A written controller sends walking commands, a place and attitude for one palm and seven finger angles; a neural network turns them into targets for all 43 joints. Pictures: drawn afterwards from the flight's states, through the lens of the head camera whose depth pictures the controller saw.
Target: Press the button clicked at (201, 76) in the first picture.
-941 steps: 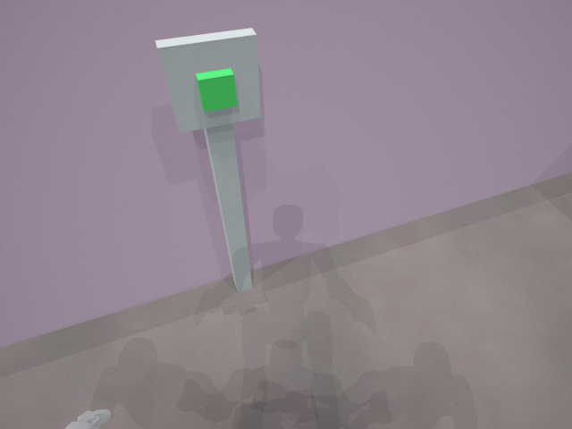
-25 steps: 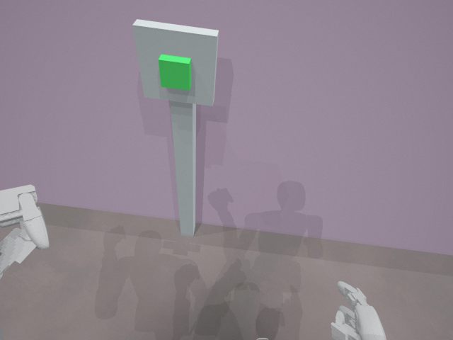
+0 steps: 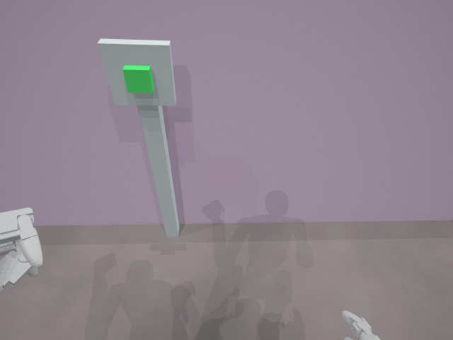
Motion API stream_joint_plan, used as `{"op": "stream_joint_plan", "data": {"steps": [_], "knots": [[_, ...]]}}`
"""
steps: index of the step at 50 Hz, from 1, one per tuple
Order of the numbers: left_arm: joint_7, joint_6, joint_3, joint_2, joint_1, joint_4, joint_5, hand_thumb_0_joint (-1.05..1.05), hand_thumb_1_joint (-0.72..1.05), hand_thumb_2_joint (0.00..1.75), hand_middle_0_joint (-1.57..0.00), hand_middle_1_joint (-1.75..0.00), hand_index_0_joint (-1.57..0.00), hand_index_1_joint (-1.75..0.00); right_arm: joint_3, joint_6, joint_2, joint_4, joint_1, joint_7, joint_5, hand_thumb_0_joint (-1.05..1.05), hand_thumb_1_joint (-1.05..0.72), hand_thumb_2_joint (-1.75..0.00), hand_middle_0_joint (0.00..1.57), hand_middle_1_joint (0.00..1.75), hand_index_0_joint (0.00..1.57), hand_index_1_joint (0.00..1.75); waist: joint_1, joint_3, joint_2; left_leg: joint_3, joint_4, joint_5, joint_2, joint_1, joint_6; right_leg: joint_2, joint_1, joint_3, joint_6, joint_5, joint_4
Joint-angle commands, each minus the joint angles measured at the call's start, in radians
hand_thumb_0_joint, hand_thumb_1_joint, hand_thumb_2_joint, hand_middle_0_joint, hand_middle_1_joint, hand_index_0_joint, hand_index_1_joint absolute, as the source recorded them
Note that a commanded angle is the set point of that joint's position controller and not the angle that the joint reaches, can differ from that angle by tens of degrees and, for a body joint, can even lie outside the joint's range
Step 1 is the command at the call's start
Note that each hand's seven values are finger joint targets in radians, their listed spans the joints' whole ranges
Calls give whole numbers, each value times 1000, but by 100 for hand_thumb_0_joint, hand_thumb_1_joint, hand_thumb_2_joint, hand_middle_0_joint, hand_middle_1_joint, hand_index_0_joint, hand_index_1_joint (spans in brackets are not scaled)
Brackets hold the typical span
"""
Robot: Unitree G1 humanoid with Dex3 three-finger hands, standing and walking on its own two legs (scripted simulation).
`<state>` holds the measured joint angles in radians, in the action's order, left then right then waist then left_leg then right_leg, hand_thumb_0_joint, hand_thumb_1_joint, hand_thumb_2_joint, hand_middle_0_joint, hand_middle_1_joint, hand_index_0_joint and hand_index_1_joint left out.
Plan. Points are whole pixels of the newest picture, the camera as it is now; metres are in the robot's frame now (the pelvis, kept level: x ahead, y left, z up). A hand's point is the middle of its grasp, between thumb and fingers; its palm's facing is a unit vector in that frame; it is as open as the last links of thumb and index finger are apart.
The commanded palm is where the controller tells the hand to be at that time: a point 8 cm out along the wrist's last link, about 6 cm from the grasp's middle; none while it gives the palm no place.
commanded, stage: stop stepping back and stand still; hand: left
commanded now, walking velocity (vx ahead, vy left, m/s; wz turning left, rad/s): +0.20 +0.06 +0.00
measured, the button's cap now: (139, 78) +0.71 +0.28 +0.11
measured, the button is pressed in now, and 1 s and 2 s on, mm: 0 0 0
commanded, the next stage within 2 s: let the arm hang, fingers relaxed in 0.60 s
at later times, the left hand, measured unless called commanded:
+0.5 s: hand out of the picture +0.13 +0.27 +0.16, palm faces +0.45 -0.81 -0.38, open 3.1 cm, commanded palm +0.07 +0.30 +0.17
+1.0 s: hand out of the picture -0.01 +0.20 -0.18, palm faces +0.03 -0.98 -0.20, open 3.3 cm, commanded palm none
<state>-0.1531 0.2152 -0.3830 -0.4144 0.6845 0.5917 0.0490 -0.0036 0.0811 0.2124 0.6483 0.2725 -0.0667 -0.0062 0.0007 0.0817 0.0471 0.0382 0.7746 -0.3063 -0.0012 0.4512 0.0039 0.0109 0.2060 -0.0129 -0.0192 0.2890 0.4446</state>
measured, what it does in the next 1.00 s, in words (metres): steps on the spot: left foot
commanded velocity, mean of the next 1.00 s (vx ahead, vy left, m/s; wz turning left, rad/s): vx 0.01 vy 0.00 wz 0.00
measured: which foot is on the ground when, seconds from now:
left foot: up 0.00-0.04, down 0.06-1.00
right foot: down 0.00-1.00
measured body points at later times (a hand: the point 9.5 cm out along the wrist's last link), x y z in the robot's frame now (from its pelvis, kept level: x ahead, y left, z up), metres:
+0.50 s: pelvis -0.05 +0.02 +0.00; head -0.07 +0.03 +0.45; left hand +0.10 +0.31 +0.18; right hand +0.13 -0.20 -0.08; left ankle -0.01 +0.13 -0.74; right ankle -0.04 -0.11 -0.74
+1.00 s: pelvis -0.06 +0.01 -0.01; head -0.05 +0.03 +0.44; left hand -0.01 +0.25 -0.16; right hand +0.02 -0.26 -0.14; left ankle -0.01 +0.13 -0.74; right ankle -0.04 -0.11 -0.74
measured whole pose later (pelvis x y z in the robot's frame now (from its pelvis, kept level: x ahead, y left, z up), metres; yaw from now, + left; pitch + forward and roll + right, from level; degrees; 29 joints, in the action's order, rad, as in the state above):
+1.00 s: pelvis -0.06 +0.01 -0.01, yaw +3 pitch -1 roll -1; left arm -0.01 -0.06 0.00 -0.21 0.28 -0.87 -0.02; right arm 0.01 -0.02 0.27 0.91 0.23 0.00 0.02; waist 0.03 -0.04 0.02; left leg 0.00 0.57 -0.21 0.00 0.34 -0.01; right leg 0.02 0.27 -0.07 0.00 0.28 0.57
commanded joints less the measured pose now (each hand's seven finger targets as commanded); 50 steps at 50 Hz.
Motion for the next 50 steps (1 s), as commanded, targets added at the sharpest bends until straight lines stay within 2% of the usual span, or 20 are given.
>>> {"op": "stream_joint_plan", "data": {"steps": [1, 3, 4, 6, 8, 11, 14, 17, 20, 24, 27, 30, 34, 35, 36, 37, 39, 43, 47, 50], "knots": [[-32, 46, -57, -92, -97, 105, -21, 0, 90, 90, -130, -150, -130, -150, 42, 97, 116, -160, -131, -26, 4, 0, -90, -90, 20, 30, 20, 30, 9, -39, 22, -13, -377, 65, 27, -202, -41, 187, 54, 115, -47, -52, -106], [-31, 66, -52, -108, -125, 170, -20, 0, 90, 90, -130, -150, -130, -150, 59, 112, 146, -177, -127, -26, 2, 0, -90, -90, 20, 30, 20, 30, -2, -1, -74, -94, -400, 200, 103, -261, -73, 94, 13, 75, 6, -119, -17], [-27, 67, -59, -125, -124, 182, -19, 0, 90, 90, -130, -150, -130, -150, 67, 110, 157, -189, -133, -27, -6, 0, -90, -90, 20, 30, 20, 30, -3, 20, -65, -119, -372, 298, 130, -283, -75, 73, 3, 61, 19, -179, 17], [-24, 72, -84, -136, -82, 204, -23, 0, 90, 90, -130, -150, -130, -150, 40, 102, 125, -178, -123, -20, 4, 0, -90, -90, 20, 30, 20, 30, 6, 28, -211, -152, -397, 339, 128, -230, -76, 43, -20, -11, 22, -177, 71], [-24, 79, -77, -125, -84, 213, -25, 0, 90, 90, -130, -150, -130, -150, 42, 107, 128, -180, -132, -15, 2, 0, -90, -90, 20, 30, 20, 30, 2, -13, -188, -158, -411, 244, 129, -155, -72, 25, -39, -16, 23, -116, 45], [-22, 82, -83, -114, -69, 167, -19, 0, 90, 90, -130, -150, -130, -150, 42, 109, 122, -183, -132, -7, 4, 0, -90, -90, 20, 30, 20, 30, 7, -55, -95, -124, -387, 82, 89, -111, -51, 55, -18, 48, 7, -59, -51], [-19, 82, -87, -111, -76, 130, -15, 0, 90, 90, -130, -150, -130, -150, 45, 99, 118, -183, -133, -4, 8, 0, -90, -90, 20, 30, 20, 30, 13, -78, -61, -87, -325, 17, 53, -156, -34, 96, 76, 116, -17, 64, -145], [-18, 72, -67, -96, -111, 103, -15, 0, 90, 90, -130, -150, -130, -150, 39, 87, 111, -178, -133, -8, 7, 0, -90, -90, 20, 30, 20, 30, 18, -83, -7, -71, -268, 3, 43, -220, -29, 119, 159, 136, -28, 140, -192], [-16, 61, -44, -86, -158, 118, -18, 0, 90, 90, -130, -150, -130, -150, 31, 86, 109, -180, -148, -14, 9, 0, -90, -90, 20, 30, 20, 30, 17, -91, -49, -97, -335, 2, 66, -249, -30, 82, 171, 88, -12, 134, -160], [-16, 53, -44, -90, -177, 156, -27, 0, 90, 90, -130, -150, -130, -150, 20, 102, 108, -192, -160, -22, 11, 0, -90, -90, 20, 30, 20, 30, 3, -61, -179, -195, -547, -107, 130, -153, -50, -2, 4, 2, 30, 11, -24], [-19, 50, -43, -82, -149, 154, -32, 0, 90, 90, -130, -150, -130, -150, 16, 109, 101, -193, -153, -20, 13, 0, -90, -90, 20, 30, 20, 30, -3, -43, -141, -173, -540, -74, 122, -124, -52, 1, -64, -1, 31, -52, -32], [-17, 51, -42, -83, -131, 160, -30, 0, 90, 90, -130, -150, -130, -150, 20, 111, 102, -191, -150, -13, 16, 0, -90, -90, 20, 30, 20, 30, 0, -30, -116, -115, -465, 20, 84, -160, -35, 23, -52, 17, 22, -78, -89], [-15, 49, -55, -91, -101, 142, -21, 0, 90, 90, -130, -150, -130, -150, 27, 98, 105, -190, -156, -9, 16, 0, -90, -90, 20, 30, 20, 30, 3, -28, -76, -90, -404, 80, 61, -204, -24, 43, -5, 45, 11, -78, -143], [127, -120, 272, -11, -220, -693, -115, 0, 90, 90, -130, -150, -130, -150, 97, 111, 313, 80, -181, 84, 11, 0, -90, -90, 20, 30, 20, 30, 37, -103, -82, -107, -212, 326, 88, -122, -31, 118, 113, 3, -21, -281, 41], [143, -184, 255, 4, -220, -707, -90, 0, 90, 90, -126, -146, -126, -146, 93, 40, 240, 62, -99, 83, -6, 0, -90, -90, 20, 30, 20, 30, 25, -16, -74, -93, -215, 345, 91, -209, -19, 109, 121, 54, -25, -243, 26], [148, -197, 267, 32, -249, -733, -87, 0, 90, 90, -123, -142, -123, -142, 79, 13, 213, 54, -81, 80, 3, 0, -90, -90, 20, 30, 20, 30, 23, -5, -64, -116, -221, 287, 104, -188, -36, 93, 145, 22, -26, -110, 52], [151, -209, 282, 26, -318, -828, -91, 0, 90, 90, -115, -134, -115, -134, 64, -19, 214, 43, -95, 76, 17, 0, -90, -90, 20, 30, 20, 30, 16, -33, 50, -181, -273, 211, 120, -107, -67, 56, 111, 4, -24, -3, 82], [152, -220, 302, -11, -405, -1093, -87, 0, 90, 90, -101, -118, -101, -118, 55, -53, 221, 97, -118, 68, 33, 0, -90, -90, 20, 30, 20, 30, 4, -59, 90, -157, -275, 138, 71, -110, -58, 106, 85, 66, -50, 27, -1], [145, -228, 336, 7, -424, -1336, -74, 0, 90, 90, -86, -102, -86, -102, 35, -78, 172, 183, -84, 65, 37, 0, -90, -90, 20, 30, 20, 30, 3, -93, -143, -160, -359, 42, 75, -126, -45, 90, 80, 63, -44, 106, -29], [144, -223, 341, 24, -394, -1466, -69, 0, 90, 90, -75, -90, -75, -90, 32, -82, 157, 243, -44, 57, 31, 0, -90, -90, 20, 30, 20, 30, -5, -81, -166, -173, -410, -15, 85, -120, -44, 79, 17, 51, -39, 81, -49]]}}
